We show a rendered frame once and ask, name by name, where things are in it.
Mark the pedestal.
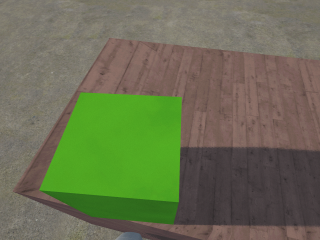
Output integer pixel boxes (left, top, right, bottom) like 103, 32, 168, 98
13, 38, 320, 240

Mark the carton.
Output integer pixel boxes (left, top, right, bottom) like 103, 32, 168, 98
39, 92, 182, 225

